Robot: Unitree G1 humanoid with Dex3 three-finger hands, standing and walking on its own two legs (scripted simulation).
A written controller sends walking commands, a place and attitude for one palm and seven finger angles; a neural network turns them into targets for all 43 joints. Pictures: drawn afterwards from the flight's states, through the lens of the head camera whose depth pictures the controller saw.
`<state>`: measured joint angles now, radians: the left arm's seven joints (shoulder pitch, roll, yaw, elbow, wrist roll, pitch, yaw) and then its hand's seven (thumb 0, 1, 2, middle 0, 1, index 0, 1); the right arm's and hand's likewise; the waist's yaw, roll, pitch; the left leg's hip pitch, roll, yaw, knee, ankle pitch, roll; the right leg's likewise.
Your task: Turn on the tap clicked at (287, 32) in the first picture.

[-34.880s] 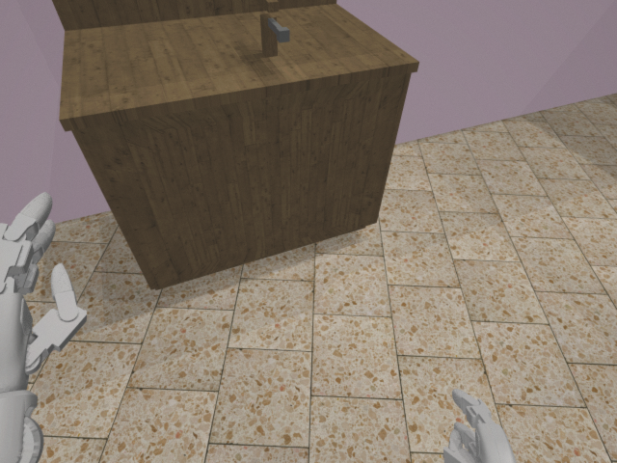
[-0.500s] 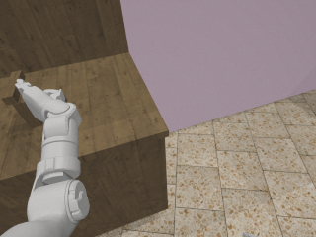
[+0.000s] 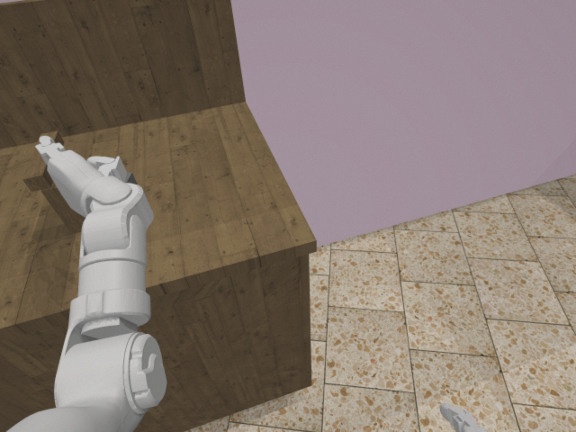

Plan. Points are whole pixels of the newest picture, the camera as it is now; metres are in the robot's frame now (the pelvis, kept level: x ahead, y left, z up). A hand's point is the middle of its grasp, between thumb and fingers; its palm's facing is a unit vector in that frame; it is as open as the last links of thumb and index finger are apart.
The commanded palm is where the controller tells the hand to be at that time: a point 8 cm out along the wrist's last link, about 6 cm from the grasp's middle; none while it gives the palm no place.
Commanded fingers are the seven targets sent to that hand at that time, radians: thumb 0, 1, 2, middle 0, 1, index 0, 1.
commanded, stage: lift the hand up off the lever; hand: left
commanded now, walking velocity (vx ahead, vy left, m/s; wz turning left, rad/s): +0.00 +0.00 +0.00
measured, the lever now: (125, 184) +0.48 +0.30 +0.12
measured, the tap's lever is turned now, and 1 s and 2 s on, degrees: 72 72 72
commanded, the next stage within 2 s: draw the hand back beside the body in 0.12 s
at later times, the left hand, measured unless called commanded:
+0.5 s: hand (132, 195) +0.37 +0.22 +0.19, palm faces +0.37 -0.92 -0.10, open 7.8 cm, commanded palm +0.32 +0.27 +0.20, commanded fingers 0.00 0.90 0.90 -0.17 -0.20 -0.17 -0.20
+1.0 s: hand (80, 261) +0.27 +0.25 +0.18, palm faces +0.28 -0.92 -0.26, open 7.6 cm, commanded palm +0.22 +0.29 +0.19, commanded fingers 0.00 0.90 0.90 -0.19 -0.27 -0.19 -0.27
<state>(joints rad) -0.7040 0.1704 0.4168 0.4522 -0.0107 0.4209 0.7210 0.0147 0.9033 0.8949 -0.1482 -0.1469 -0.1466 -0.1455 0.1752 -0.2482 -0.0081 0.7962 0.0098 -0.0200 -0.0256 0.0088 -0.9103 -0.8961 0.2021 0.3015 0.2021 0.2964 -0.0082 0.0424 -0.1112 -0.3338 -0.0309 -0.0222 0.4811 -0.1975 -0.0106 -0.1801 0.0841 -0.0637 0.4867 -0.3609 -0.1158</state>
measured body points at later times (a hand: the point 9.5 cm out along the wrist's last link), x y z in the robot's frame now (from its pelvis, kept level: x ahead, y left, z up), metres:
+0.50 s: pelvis +0.00 +0.01 +0.01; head -0.04 -0.01 +0.45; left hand +0.34 +0.27 +0.19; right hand +0.12 -0.25 -0.10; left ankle +0.03 +0.13 -0.73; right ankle -0.07 -0.03 -0.73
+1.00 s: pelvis -0.02 +0.04 +0.01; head -0.05 +0.01 +0.46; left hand +0.24 +0.29 +0.19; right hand +0.16 -0.19 -0.07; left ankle +0.03 +0.13 -0.73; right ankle -0.07 -0.03 -0.73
